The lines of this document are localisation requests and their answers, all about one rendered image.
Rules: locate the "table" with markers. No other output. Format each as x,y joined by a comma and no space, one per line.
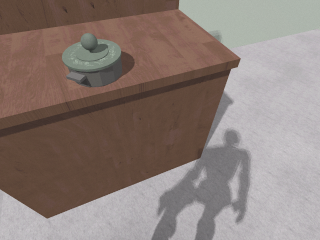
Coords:
62,144

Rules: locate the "pot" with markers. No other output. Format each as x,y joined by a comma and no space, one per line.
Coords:
97,78

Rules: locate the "lid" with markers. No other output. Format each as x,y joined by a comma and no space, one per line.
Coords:
77,58

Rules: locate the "knob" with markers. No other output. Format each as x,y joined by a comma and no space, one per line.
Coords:
89,41

